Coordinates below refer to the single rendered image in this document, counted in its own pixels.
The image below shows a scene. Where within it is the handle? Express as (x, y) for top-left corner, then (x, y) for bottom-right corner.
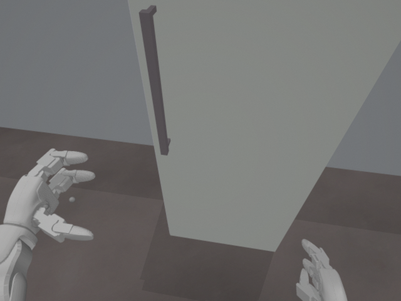
(139, 5), (170, 156)

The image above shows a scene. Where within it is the left robot forearm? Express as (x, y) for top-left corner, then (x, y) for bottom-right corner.
(0, 223), (38, 301)

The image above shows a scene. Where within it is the robot left hand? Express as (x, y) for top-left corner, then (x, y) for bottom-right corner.
(3, 149), (95, 243)

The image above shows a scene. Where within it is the fridge door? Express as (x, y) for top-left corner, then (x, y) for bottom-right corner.
(128, 0), (401, 252)

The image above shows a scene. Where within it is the robot right hand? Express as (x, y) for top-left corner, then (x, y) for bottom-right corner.
(296, 239), (347, 301)

